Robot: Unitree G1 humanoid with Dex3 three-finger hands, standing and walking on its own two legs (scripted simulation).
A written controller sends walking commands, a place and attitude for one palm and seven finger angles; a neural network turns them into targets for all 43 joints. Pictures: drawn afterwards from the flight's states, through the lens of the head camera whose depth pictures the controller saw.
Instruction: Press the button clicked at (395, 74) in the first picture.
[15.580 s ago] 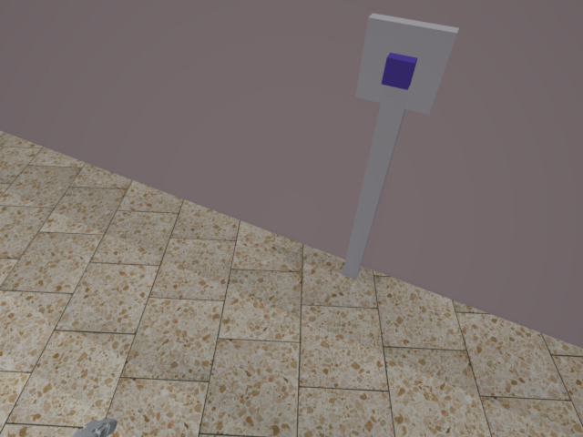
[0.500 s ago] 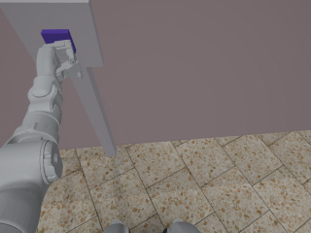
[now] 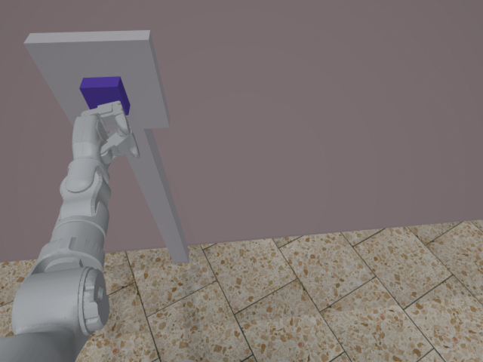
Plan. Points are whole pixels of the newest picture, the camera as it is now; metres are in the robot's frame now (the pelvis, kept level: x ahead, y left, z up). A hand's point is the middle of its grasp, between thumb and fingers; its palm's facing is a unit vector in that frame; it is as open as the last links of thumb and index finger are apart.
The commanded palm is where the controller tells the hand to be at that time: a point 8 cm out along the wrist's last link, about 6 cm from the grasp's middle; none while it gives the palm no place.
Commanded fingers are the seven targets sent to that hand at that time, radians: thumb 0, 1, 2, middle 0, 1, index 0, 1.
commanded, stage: pull the fist back off the button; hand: left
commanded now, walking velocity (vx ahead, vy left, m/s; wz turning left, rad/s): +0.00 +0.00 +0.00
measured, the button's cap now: (106, 95) +0.53 +0.22 +0.15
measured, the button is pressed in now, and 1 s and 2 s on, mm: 0 0 0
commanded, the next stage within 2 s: draw the hand back to the body in 0.48 s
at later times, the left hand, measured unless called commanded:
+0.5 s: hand (121, 173) +0.39 +0.18 +0.11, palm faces +0.09 -1.00 +0.00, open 3.1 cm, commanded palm +0.36 +0.23 +0.12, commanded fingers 0.00 0.90 0.90 -1.30 -1.50 -1.30 -1.50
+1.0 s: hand (90, 199) +0.32 +0.19 +0.14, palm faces +0.10 -1.00 -0.02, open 3.1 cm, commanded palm +0.28 +0.24 +0.15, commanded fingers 0.00 0.90 0.90 -1.30 -1.50 -1.30 -1.50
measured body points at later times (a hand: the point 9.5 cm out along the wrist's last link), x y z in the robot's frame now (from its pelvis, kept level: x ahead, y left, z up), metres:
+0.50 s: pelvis +0.03 -0.01 +0.01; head +0.04 -0.01 +0.46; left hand +0.37 +0.23 +0.12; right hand +0.19 -0.24 -0.09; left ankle +0.02 +0.11 -0.71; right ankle +0.00 -0.11 -0.71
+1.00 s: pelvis +0.02 -0.01 +0.02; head +0.01 -0.03 +0.47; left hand +0.31 +0.25 +0.15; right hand +0.18 -0.25 -0.08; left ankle +0.02 +0.11 -0.71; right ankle +0.00 -0.11 -0.71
